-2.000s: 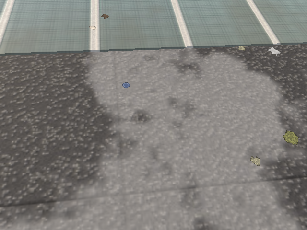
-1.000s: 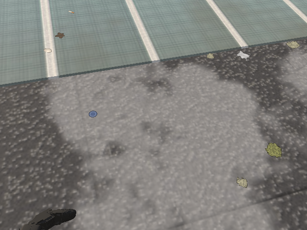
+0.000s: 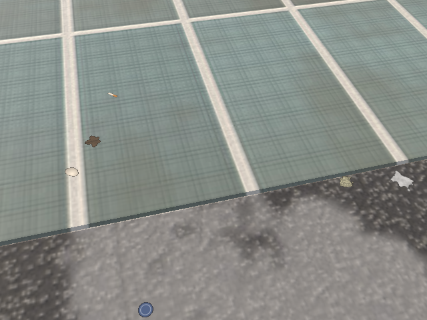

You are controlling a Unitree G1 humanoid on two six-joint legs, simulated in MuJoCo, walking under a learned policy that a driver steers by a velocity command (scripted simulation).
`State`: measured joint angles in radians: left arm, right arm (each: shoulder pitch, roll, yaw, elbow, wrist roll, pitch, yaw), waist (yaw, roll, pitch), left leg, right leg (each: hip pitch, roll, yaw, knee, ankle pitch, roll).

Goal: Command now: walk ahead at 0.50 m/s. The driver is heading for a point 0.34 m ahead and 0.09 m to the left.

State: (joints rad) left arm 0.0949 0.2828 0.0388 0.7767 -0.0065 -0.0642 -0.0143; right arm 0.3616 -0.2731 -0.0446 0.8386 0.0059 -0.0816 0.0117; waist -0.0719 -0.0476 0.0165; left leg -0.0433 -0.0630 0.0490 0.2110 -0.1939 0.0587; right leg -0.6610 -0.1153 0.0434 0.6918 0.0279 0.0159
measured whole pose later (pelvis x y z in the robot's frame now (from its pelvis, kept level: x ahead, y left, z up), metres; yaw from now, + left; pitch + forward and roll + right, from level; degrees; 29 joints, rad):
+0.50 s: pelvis +0.25 -0.06 +0.00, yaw +2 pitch +1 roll -1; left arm 0.23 0.25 0.04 0.93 0.01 -0.07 -0.01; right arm 0.15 -0.28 -0.05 0.80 0.00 -0.03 -0.01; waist 0.04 0.05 0.05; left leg -0.57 0.09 -0.04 0.72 -0.10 -0.03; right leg -0.14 0.05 -0.09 0.29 -0.17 -0.06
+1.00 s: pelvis +0.33 -0.03 -0.02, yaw +3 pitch +0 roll +0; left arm 0.20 0.25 0.03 1.07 0.00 0.02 0.03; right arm 0.08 -0.22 -0.05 0.92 0.00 0.00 -0.01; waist 0.02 0.00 0.03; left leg -0.34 -0.01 0.02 0.53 -0.19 0.03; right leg -0.08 -0.02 -0.04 0.49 -0.39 0.01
